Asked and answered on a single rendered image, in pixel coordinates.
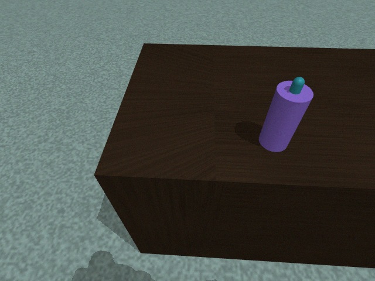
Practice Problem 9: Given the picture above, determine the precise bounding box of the bottle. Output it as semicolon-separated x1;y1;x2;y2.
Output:
259;77;313;152

